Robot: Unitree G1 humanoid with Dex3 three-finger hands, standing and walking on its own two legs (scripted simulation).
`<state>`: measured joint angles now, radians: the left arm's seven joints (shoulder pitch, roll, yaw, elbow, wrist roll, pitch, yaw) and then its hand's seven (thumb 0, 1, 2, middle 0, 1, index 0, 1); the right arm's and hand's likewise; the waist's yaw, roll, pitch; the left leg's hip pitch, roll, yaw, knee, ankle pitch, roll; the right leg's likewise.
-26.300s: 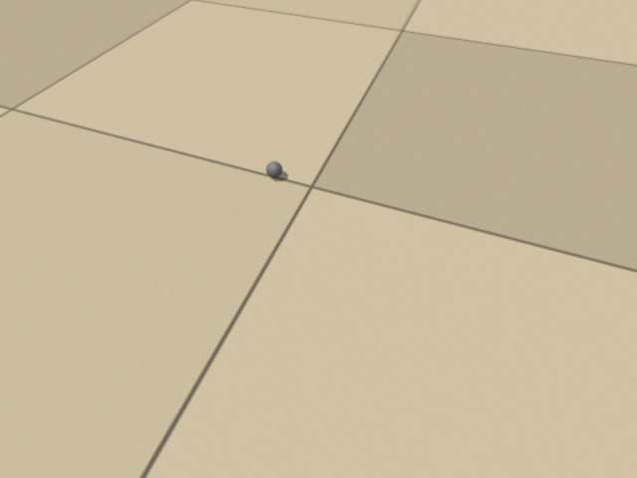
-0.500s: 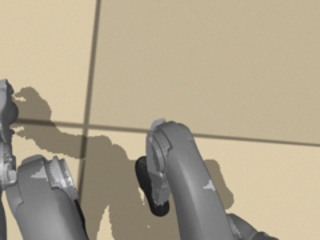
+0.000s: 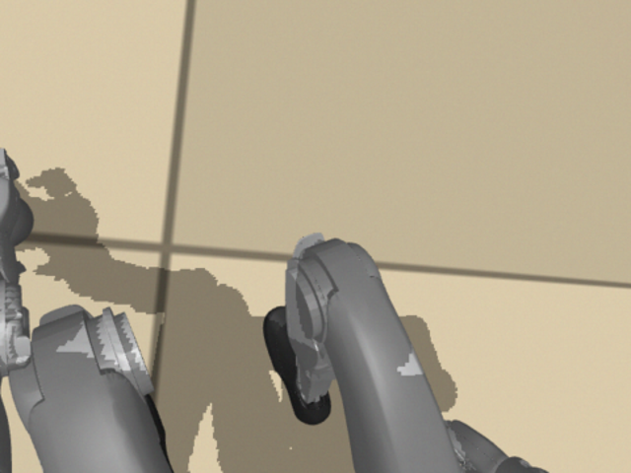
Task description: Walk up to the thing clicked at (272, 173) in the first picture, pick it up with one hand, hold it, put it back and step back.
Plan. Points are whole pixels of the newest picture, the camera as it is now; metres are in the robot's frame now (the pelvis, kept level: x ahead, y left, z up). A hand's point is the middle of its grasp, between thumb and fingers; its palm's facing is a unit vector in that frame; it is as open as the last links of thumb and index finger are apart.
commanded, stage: open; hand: left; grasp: from above
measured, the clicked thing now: out of the picture +0.44 +0.27 -0.26
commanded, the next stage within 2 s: withdraw in 0.04 s
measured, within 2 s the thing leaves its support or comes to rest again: neither
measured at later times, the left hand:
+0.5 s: hand out of the picture +0.45 +0.28 -0.16, palm faces -0.24 -0.11 -0.97, open 14.1 cm
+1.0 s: hand out of the picture +0.40 +0.23 -0.11, palm faces -0.49 -0.07 -0.87, open 14.1 cm
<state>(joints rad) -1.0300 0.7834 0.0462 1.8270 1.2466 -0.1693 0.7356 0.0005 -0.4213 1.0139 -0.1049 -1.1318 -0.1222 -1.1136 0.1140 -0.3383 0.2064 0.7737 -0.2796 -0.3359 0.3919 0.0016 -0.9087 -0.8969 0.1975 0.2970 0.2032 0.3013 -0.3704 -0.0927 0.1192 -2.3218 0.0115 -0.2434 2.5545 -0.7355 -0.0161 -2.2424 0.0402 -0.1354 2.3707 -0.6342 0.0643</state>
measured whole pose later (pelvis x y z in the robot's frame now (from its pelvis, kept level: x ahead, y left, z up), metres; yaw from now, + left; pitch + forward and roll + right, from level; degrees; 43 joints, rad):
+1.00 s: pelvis -0.01 -0.02 +0.05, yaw +8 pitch +32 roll -3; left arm -0.98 0.50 -0.09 1.54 1.25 -0.18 0.41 0.00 -0.54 1.05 -0.09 -1.02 -0.07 -1.04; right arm 0.15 -0.32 0.04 0.74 -0.13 -0.05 0.12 0.00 -0.91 -0.90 0.20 0.30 0.20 0.30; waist -0.25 -0.03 -0.11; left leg -2.21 -0.01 -0.11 2.31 -0.65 -0.03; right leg -2.20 0.00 -0.04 2.25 -0.60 0.00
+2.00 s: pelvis +0.01 -0.01 +0.27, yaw +11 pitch +23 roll -3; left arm 0.07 0.33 -0.06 0.25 0.27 0.24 0.10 0.01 0.88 0.90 -0.21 -0.30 -0.21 -0.31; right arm 0.08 -0.22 0.02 0.56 0.04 -0.08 -0.04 0.01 -0.91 -0.89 0.20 0.30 0.21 0.30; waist -0.05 0.03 -0.22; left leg -1.43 0.01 -0.08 1.62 -0.60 -0.02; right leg -1.40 -0.01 -0.04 1.56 -0.57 0.02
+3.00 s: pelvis +0.08 +0.00 +0.41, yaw +13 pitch +10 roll -3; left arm 0.50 0.23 0.03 -0.12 -0.05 0.44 0.02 0.01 0.91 0.90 -0.20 -0.30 -0.20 -0.30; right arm 0.29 -0.21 0.04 0.53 0.00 -0.22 -0.17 0.01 -0.90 -0.89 0.20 0.30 0.21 0.30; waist -0.04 0.04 -0.17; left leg -0.68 0.02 -0.07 1.02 -0.50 -0.01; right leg -0.65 0.00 -0.05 0.95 -0.47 0.02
